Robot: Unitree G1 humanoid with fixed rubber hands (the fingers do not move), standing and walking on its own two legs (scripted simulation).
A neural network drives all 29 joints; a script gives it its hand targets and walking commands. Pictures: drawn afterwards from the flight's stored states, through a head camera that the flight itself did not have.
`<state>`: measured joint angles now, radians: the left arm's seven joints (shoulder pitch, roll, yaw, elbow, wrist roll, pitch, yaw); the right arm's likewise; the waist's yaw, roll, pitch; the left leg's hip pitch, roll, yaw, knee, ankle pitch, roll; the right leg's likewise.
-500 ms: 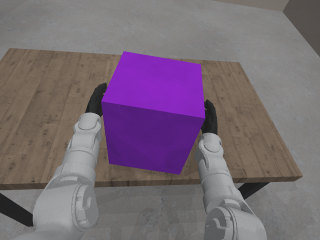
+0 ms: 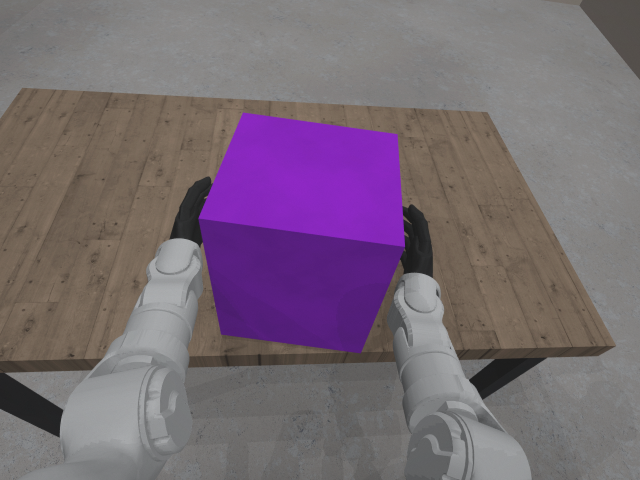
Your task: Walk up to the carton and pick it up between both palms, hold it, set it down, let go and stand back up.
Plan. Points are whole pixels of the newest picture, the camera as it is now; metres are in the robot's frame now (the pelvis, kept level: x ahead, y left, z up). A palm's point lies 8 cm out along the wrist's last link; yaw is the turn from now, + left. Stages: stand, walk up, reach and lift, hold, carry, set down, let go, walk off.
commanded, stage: set down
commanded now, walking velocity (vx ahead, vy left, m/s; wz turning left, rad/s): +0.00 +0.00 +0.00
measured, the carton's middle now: (304, 239) +0.44 +0.02 +0.03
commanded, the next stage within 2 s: none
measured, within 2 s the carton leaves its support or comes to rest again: rests again in 0.04 s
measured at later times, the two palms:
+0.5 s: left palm (182, 231) +0.42 +0.18 +0.06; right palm (425, 262) +0.39 -0.14 +0.05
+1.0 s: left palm (159, 195) +0.43 +0.20 +0.10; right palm (453, 219) +0.41 -0.15 +0.12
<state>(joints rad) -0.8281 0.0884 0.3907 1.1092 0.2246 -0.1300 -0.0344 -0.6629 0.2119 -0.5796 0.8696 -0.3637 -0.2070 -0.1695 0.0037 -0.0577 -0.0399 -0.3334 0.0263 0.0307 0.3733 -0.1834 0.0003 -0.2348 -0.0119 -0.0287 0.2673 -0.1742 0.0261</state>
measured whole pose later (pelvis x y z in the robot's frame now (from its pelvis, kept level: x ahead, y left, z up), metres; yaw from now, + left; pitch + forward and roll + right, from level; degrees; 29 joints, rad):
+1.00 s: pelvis -0.04 +0.01 -0.01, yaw -1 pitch +16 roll -3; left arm -1.01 0.36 -0.02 1.03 -0.27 0.15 0.03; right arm -0.95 -0.16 -0.07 0.91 0.27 0.13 -0.22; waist -0.06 -0.01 -0.14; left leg -0.62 0.04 0.02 0.51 -0.17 0.02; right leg -0.51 0.00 -0.03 0.38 -0.15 0.03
